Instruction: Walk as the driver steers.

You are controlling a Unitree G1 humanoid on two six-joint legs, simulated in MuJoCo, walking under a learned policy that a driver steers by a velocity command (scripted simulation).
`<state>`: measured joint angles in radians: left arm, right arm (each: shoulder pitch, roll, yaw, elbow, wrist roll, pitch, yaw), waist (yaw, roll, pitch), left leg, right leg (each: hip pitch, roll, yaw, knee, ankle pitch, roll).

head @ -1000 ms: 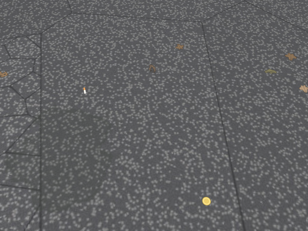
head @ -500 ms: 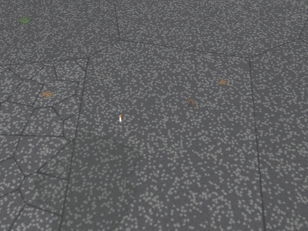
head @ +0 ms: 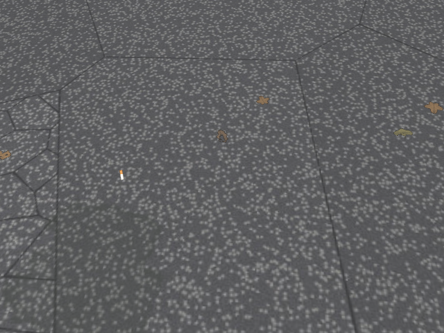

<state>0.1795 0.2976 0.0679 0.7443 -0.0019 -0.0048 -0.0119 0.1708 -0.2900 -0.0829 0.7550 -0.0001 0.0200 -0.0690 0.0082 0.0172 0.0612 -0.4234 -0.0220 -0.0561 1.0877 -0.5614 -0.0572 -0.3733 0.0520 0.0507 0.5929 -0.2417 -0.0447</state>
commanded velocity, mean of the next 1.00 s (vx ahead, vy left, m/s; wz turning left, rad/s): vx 0.09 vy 0.00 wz -0.27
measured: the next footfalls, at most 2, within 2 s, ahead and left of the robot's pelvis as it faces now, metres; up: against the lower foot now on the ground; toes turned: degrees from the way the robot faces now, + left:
left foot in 0.26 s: +0.07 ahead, +0.14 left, +0.00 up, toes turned -15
right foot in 0.62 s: -0.02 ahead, -0.11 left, +0.00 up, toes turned -13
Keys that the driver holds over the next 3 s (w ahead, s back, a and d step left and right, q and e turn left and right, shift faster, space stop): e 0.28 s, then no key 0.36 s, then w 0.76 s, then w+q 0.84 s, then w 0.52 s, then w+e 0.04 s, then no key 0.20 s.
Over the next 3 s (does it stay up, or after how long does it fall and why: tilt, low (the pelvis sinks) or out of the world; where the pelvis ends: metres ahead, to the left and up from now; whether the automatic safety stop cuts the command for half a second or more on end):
stays up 1.13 -0.02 0.00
